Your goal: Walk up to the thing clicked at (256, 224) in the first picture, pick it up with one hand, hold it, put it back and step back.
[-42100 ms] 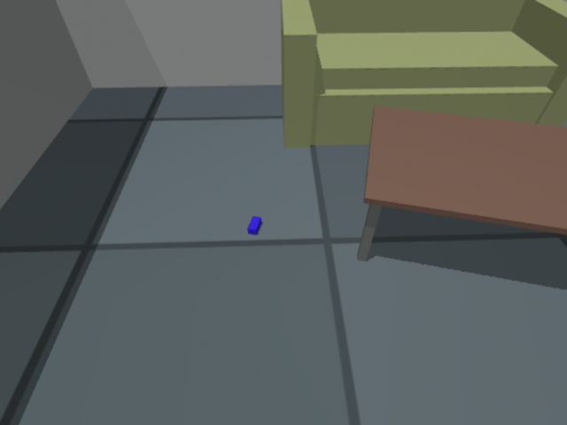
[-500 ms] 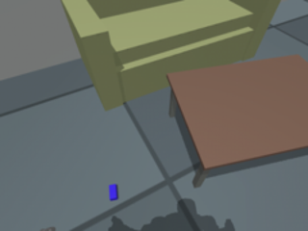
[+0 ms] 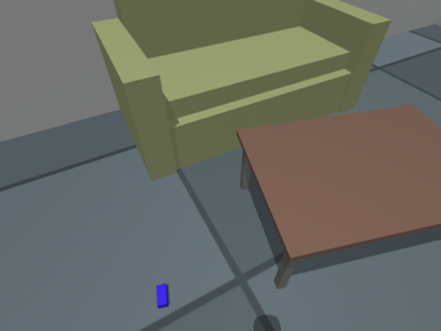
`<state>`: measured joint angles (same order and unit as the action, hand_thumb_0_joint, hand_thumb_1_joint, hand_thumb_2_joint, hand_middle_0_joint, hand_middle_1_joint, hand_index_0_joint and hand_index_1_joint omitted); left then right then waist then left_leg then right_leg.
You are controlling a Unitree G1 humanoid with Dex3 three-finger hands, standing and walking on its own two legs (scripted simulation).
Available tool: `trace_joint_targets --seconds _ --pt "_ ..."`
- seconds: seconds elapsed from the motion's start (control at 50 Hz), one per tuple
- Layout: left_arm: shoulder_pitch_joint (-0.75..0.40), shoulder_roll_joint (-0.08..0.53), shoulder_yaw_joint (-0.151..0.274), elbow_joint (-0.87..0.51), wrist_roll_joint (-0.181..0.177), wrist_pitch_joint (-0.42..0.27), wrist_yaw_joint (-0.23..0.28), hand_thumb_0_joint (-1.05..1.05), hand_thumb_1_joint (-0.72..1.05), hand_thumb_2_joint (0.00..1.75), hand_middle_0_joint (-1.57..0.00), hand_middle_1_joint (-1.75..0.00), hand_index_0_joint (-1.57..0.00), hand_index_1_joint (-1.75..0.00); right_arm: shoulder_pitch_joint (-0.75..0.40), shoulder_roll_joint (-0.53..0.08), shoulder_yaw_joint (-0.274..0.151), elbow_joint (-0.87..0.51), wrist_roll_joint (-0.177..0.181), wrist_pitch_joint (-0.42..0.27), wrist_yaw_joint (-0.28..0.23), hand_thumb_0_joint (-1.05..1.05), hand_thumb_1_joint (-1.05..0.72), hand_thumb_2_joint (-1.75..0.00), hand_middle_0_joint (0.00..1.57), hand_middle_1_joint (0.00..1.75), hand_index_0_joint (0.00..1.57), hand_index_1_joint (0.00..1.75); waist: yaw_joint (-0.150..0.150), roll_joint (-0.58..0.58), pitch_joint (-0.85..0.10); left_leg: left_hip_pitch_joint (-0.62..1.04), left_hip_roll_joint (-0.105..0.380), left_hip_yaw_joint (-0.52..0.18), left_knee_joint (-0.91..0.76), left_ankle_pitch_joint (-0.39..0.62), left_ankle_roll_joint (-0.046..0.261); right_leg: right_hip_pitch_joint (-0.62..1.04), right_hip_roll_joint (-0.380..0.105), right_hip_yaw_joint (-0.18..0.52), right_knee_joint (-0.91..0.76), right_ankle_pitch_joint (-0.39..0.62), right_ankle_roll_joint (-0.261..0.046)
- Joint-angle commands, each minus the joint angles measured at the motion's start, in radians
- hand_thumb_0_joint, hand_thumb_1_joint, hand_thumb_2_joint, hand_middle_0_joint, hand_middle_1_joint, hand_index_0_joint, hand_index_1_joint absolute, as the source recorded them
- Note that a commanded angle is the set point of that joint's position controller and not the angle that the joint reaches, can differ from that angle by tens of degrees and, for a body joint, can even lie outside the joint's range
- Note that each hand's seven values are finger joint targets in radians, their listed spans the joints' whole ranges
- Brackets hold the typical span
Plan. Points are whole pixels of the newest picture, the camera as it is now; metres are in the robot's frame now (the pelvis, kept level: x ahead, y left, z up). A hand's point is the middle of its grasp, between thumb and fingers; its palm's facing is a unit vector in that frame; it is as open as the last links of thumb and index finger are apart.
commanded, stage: walk up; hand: left
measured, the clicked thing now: (162, 295) +0.45 +0.27 -0.76
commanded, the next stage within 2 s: none
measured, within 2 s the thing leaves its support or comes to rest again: neither
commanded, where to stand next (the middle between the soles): +0.03 -0.02 m, yaw +1 degrees
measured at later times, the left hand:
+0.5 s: hand out of the picture -0.01 +0.23 -0.15, palm faces +0.01 -0.92 -0.39, open 7.4 cm
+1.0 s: hand out of the picture +0.04 +0.27 -0.14, palm faces -0.01 -0.88 -0.48, open 7.4 cm
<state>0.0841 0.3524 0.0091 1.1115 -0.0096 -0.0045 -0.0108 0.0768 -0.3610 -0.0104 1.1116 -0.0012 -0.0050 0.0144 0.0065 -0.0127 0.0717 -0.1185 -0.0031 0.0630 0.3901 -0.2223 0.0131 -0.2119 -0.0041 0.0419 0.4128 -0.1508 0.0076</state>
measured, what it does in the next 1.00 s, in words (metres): steps on the spot: left foot, then right foot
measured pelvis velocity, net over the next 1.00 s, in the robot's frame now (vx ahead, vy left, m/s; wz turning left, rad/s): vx -0.03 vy -0.02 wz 0.01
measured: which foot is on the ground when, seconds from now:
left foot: down 0.00-0.30, up 0.32-0.56, down 0.58-0.92, up 0.94-1.00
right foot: down 0.00-0.58, up 0.60-0.88, down 0.90-1.00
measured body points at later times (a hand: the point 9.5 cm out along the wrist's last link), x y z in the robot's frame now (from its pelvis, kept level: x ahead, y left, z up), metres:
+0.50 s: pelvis -0.08 -0.03 -0.01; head -0.04 -0.05 +0.44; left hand -0.01 +0.28 -0.12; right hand -0.01 -0.34 -0.15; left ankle -0.13 +0.09 -0.69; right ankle +0.04 -0.12 -0.74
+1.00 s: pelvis -0.03 -0.02 -0.03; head -0.02 -0.04 +0.42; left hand +0.04 +0.32 -0.11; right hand -0.01 -0.34 -0.16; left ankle -0.11 +0.08 -0.70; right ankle +0.04 -0.15 -0.74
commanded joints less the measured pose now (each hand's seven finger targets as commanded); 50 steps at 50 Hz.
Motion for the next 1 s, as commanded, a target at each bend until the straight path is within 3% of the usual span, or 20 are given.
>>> trace_joint_targets --seconds 0.0,0.22,0.24,0.26,0.28,0.3,0.36,0.46,0.52,0.54,0.56,0.58,0.62,0.66,0.78,0.84,0.88,0.9,0.92,0.98 --pt "-0.030 0.240 0.063 -0.085 -0.003 0.002 0.029 0.00 0.90 0.90 -0.20 -0.30 -0.20 -0.30 -0.044 -0.244 -0.068 -0.082 0.017 0.007 -0.024 0.00 -0.90 -0.90 0.20 0.30 0.20 0.30 -0.001 0.024 -0.113 0.020 0.152 -0.107 0.024 0.373 0.058 0.010 -0.085 0.055 0.077 0.358 -0.048" --pt "0.096 0.250 0.097 -0.125 0.027 0.050 0.013 0.00 0.90 0.90 -0.20 -0.30 -0.20 -0.30 -0.178 -0.255 -0.105 -0.237 -0.007 0.058 -0.020 0.00 -0.90 -0.90 0.20 0.30 0.20 0.30 0.054 0.106 -0.073 -0.345 0.256 -0.189 0.086 -0.089 0.167 0.044 -0.014 0.028 0.344 -0.209 -0.065" --pt "0.095 0.260 0.105 -0.126 0.030 0.050 0.009 0.00 0.90 0.90 -0.20 -0.30 -0.20 -0.30 -0.176 -0.235 -0.101 -0.238 -0.007 0.063 -0.021 0.00 -0.90 -0.90 0.20 0.30 0.20 0.30 0.060 0.024 -0.027 -0.378 0.177 -0.143 0.194 -0.224 0.118 -0.007 -0.076 0.125 0.196 -0.239 -0.086" --pt "0.090 0.316 0.116 -0.142 0.037 0.042 0.010 0.00 0.90 0.90 -0.20 -0.30 -0.20 -0.30 -0.144 -0.205 -0.097 -0.234 -0.004 0.072 -0.025 0.00 -0.90 -0.90 0.20 0.30 0.20 0.30 0.065 -0.201 0.027 -0.357 -0.025 -0.044 0.492 -0.396 0.039 -0.163 -0.243 0.415 -0.137 -0.283 -0.147" --pt "0.025 0.364 0.124 -0.188 0.051 0.032 0.014 0.00 0.90 0.90 -0.20 -0.30 -0.20 -0.30 -0.076 -0.198 -0.094 -0.223 -0.010 0.082 -0.031 0.00 -0.90 -0.90 0.20 0.30 0.20 0.30 0.041 -0.218 0.023 -0.306 -0.104 -0.188 0.685 -0.415 0.024 -0.270 -0.312 0.614 -0.257 -0.425 -0.177" --pt "-0.028 0.385 0.130 -0.221 0.057 0.025 0.025 0.00 0.90 0.90 -0.20 -0.30 -0.20 -0.30 -0.017 -0.219 -0.103 -0.215 -0.006 0.085 -0.033 0.00 -0.90 -0.90 0.20 0.30 0.20 0.30 0.022 -0.182 0.021 -0.273 -0.107 -0.261 0.779 -0.376 0.020 -0.324 -0.328 0.605 -0.258 -0.489 -0.215" --pt "-0.091 0.270 0.116 -0.252 0.051 0.006 0.034 0.00 0.90 0.90 -0.20 -0.30 -0.20 -0.30 0.182 -0.256 -0.113 -0.147 0.002 0.068 -0.017 0.00 -0.90 -0.90 0.20 0.30 0.20 0.30 -0.045 -0.128 -0.157 -0.249 -0.073 -0.225 0.793 -0.226 -0.025 -0.115 -0.199 0.368 -0.201 -0.596 -0.114" --pt "0.074 0.318 0.157 -0.238 0.073 -0.008 0.013 0.00 0.90 0.90 -0.20 -0.30 -0.20 -0.30 0.274 -0.279 -0.120 -0.168 -0.035 0.043 0.029 0.00 -0.90 -0.90 0.20 0.30 0.20 0.30 -0.023 -0.224 -0.191 -0.190 -0.026 -0.035 0.395 -0.437 0.000 0.057 -0.238 0.308 -0.244 -0.625 -0.137" --pt "0.022 0.268 0.132 -0.261 0.069 0.005 0.016 0.00 0.90 0.90 -0.20 -0.30 -0.20 -0.30 0.362 -0.208 -0.133 -0.154 -0.062 0.037 0.024 0.00 -0.90 -0.90 0.20 0.30 0.20 0.30 -0.113 -0.132 -0.084 0.109 -0.091 0.140 -0.136 -0.183 0.027 -0.066 -0.038 0.012 -0.143 -0.290 0.034" --pt "0.018 0.212 0.109 -0.285 0.066 0.008 0.021 0.00 0.90 0.90 -0.20 -0.30 -0.20 -0.30 0.392 -0.225 -0.148 -0.148 -0.073 0.030 0.015 0.00 -0.90 -0.90 0.20 0.30 0.20 0.30 -0.147 0.062 -0.040 0.260 -0.032 0.010 -0.335 -0.102 0.063 -0.230 0.055 -0.080 0.125 -0.294 0.068" --pt "0.084 0.144 0.095 -0.284 0.036 0.011 0.028 0.00 0.90 0.90 -0.20 -0.30 -0.20 -0.30 0.236 -0.265 -0.152 -0.217 -0.085 0.027 0.012 0.00 -0.90 -0.90 0.20 0.30 0.20 0.30 -0.071 0.354 0.052 0.215 0.211 -0.417 -0.287 -0.351 0.110 -0.526 0.170 -0.061 0.534 -0.431 0.033" --pt "0.092 0.228 0.123 -0.292 0.038 0.010 0.037 0.00 0.90 0.90 -0.20 -0.30 -0.20 -0.30 0.160 -0.272 -0.146 -0.288 -0.090 0.021 0.007 0.00 -0.90 -0.90 0.20 0.30 0.20 0.30 -0.027 0.100 0.121 0.055 0.339 -0.493 -0.254 -0.507 0.170 -0.620 0.075 0.048 0.613 -0.351 0.013" --pt "0.046 0.276 0.130 -0.297 0.029 -0.006 0.021 0.00 0.90 0.90 -0.20 -0.30 -0.20 -0.30 0.155 -0.308 -0.146 -0.275 -0.043 -0.005 0.011 0.00 -0.90 -0.90 0.20 0.30 0.20 0.30 -0.043 0.107 0.174 -0.131 0.342 -0.490 -0.357 -0.642 0.169 -0.509 0.013 0.123 0.622 -0.229 -0.004" --pt "0.178 0.278 0.124 -0.259 0.021 -0.008 -0.006 0.00 0.90 0.90 -0.20 -0.30 -0.20 -0.30 0.091 -0.287 -0.136 -0.301 -0.047 -0.034 0.005 0.00 -0.90 -0.90 0.20 0.30 0.20 0.30 0.016 0.165 0.114 -0.057 0.252 -0.332 -0.320 -0.508 0.150 -0.427 -0.003 0.095 0.636 -0.130 -0.008" --pt "0.063 0.253 0.104 -0.312 0.020 -0.044 -0.018 0.00 0.90 0.90 -0.20 -0.30 -0.20 -0.30 0.276 -0.290 -0.134 -0.315 -0.055 -0.024 0.030 0.00 -0.90 -0.90 0.20 0.30 0.20 0.30 -0.084 0.129 0.145 -0.062 0.205 -0.165 -0.202 -0.317 0.173 -0.291 -0.009 -0.063 0.279 -0.142 -0.004" --pt "0.236 0.245 0.111 -0.256 0.018 -0.067 0.023 0.00 0.90 0.90 -0.20 -0.30 -0.20 -0.30 0.257 -0.270 -0.126 -0.367 -0.061 0.003 0.040 0.00 -0.90 -0.90 0.20 0.30 0.20 0.30 -0.009 0.094 0.048 -0.143 0.177 -0.099 0.051 -0.123 0.173 0.011 0.023 -0.118 0.099 -0.054 -0.019" --pt "0.408 0.342 0.147 -0.237 0.025 -0.084 0.052 0.00 0.90 0.90 -0.20 -0.30 -0.20 -0.30 0.353 -0.207 -0.105 -0.389 -0.047 0.012 0.042 0.00 -0.90 -0.90 0.20 0.30 0.20 0.30 0.063 -0.102 -0.093 -0.274 0.062 -0.019 0.478 0.007 0.105 0.291 -0.064 0.085 -0.019 -0.158 -0.047" --pt "0.446 0.429 0.159 -0.261 0.029 -0.093 0.062 0.00 0.90 0.90 -0.20 -0.30 -0.20 -0.30 0.396 -0.169 -0.094 -0.417 -0.041 0.014 0.043 0.00 -0.90 -0.90 0.20 0.30 0.20 0.30 0.038 -0.259 -0.132 -0.453 -0.037 -0.028 0.704 -0.355 0.039 0.364 -0.373 0.559 -0.109 -0.146 -0.154" --pt "0.378 0.435 0.146 -0.281 0.014 -0.085 0.067 0.00 0.90 0.90 -0.20 -0.30 -0.20 -0.30 0.354 -0.275 -0.125 -0.412 -0.051 0.034 0.032 0.00 -0.90 -0.90 0.20 0.30 0.20 0.30 0.039 -0.078 -0.090 -0.457 0.022 -0.187 0.796 -0.392 0.039 0.178 -0.450 0.702 -0.141 -0.306 -0.274" --pt "0.272 0.382 0.128 -0.325 0.014 -0.089 0.076 0.00 0.90 0.90 -0.20 -0.30 -0.20 -0.30 0.340 -0.294 -0.143 -0.403 -0.040 0.042 0.041 0.00 -0.90 -0.90 0.20 0.30 0.20 0.30 -0.012 -0.016 0.023 -0.461 0.103 -0.231 0.818 -0.264 0.021 -0.014 -0.342 0.413 -0.123 -0.335 -0.253"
